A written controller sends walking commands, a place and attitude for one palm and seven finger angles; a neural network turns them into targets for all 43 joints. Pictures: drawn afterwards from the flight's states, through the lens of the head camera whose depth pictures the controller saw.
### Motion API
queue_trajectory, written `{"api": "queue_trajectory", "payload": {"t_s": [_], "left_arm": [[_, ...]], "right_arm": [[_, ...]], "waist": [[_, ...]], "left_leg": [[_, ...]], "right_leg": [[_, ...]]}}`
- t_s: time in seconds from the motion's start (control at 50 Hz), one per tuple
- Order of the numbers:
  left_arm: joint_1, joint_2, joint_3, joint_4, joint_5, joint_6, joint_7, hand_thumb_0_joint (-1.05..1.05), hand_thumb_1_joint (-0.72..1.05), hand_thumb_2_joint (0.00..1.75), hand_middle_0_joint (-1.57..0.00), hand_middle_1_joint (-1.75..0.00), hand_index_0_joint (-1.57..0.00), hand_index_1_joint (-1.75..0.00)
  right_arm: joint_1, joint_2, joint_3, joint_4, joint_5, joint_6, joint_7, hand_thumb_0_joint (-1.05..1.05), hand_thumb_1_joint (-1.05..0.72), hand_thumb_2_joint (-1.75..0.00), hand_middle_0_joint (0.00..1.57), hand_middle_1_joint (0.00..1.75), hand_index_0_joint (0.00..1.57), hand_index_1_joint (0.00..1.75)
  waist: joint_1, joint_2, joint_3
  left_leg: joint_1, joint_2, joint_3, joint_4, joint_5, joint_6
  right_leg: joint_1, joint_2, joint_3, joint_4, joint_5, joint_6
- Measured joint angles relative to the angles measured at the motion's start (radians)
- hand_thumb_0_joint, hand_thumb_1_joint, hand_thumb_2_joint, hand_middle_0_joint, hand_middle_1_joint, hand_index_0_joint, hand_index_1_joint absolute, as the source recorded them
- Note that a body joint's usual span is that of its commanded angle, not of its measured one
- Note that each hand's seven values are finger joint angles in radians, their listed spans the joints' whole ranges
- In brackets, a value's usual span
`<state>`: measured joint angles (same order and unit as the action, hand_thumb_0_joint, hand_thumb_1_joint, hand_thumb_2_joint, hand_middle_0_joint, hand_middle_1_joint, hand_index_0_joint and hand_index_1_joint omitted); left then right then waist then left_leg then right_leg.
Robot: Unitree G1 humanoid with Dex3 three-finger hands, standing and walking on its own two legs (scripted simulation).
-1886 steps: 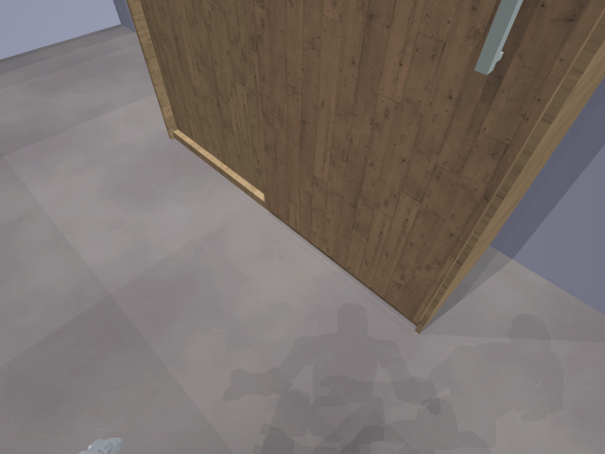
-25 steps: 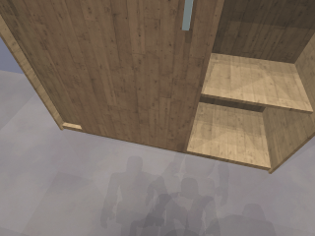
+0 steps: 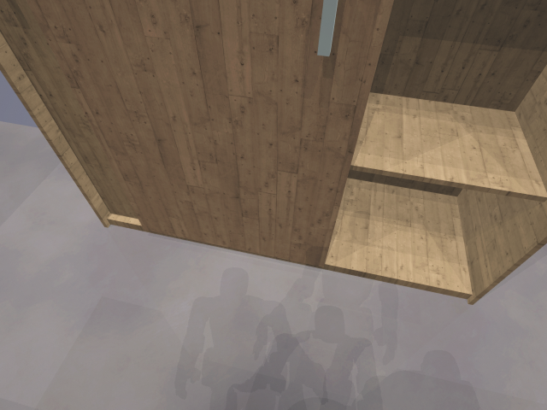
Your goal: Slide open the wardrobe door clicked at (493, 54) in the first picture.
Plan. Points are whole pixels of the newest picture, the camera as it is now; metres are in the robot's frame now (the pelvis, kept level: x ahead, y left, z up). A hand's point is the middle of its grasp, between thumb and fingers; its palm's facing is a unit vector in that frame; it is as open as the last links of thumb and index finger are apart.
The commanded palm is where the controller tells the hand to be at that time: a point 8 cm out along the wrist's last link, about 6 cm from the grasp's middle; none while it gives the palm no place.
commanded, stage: look to check the result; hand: right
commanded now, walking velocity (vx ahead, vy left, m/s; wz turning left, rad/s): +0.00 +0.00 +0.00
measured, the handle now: out of the picture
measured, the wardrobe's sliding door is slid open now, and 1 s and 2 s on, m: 0.58 0.58 0.58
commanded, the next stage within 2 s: stand and wait in 0.20 s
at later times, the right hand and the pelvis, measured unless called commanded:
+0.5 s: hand out of the picture +0.03 -0.18 -0.18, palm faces +0.00 +0.98 -0.19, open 7.3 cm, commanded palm none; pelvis +0.01 +0.00 +0.00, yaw +0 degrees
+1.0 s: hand out of the picture +0.02 -0.18 -0.18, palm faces +0.01 +0.98 -0.19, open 7.3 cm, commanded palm none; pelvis +0.01 +0.00 +0.00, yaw +0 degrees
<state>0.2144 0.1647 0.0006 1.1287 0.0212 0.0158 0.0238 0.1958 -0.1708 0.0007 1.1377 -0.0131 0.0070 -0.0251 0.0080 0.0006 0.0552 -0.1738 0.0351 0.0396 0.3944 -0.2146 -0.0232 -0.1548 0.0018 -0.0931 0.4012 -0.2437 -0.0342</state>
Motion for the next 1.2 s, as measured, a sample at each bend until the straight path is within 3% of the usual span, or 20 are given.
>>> {"api": "queue_trajectory", "payload": {"t_s": [1.2], "left_arm": [[0.015,-0.013,0.0,0.019,-0.004,-0.009,0.006,0.0,0.91,0.9,-0.2,-0.3,-0.2,-0.3]], "right_arm": [[0.011,0.004,-0.002,0.02,0.002,-0.004,-0.003,0.0,-0.92,-0.9,0.2,0.3,0.2,0.3]], "waist": [[0.0,0.009,0.0]], "left_leg": [[0.037,0.005,0.006,-0.027,0.003,-0.006]], "right_leg": [[0.03,0.007,0.006,-0.018,0.0,-0.005]]}}
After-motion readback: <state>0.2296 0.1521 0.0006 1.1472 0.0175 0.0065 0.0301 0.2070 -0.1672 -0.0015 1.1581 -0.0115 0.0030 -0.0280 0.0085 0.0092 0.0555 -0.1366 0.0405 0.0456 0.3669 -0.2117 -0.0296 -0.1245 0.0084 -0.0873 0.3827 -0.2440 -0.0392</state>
